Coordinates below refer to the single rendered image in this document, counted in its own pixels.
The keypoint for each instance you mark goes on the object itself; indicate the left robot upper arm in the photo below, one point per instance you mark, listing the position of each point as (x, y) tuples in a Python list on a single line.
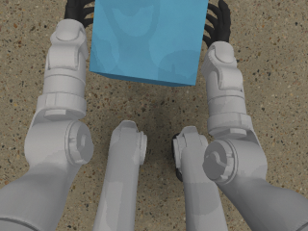
[(55, 151)]

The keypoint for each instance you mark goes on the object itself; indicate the right robot hand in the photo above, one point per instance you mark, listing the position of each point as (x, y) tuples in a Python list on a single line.
[(221, 30)]

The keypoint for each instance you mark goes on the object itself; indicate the robot right shin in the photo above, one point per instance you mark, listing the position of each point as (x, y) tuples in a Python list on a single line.
[(191, 129)]

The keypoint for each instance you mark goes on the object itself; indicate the carton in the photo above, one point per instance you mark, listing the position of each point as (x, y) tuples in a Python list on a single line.
[(154, 42)]

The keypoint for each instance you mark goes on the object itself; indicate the robot shin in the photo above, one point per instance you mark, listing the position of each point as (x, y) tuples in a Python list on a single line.
[(191, 129), (116, 133)]

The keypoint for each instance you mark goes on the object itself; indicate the left robot hand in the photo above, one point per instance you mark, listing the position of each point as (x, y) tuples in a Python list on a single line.
[(74, 9)]

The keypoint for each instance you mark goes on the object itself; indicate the robot left forearm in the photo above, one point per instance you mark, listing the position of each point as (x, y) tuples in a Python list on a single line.
[(63, 94)]

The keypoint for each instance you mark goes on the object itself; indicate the robot left shin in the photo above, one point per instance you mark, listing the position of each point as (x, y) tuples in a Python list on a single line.
[(116, 133)]

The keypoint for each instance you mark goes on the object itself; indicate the robot right forearm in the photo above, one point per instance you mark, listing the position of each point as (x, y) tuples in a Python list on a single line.
[(225, 95)]

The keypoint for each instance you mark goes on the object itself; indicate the right robot upper arm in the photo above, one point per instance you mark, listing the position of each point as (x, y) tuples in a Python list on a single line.
[(239, 169)]

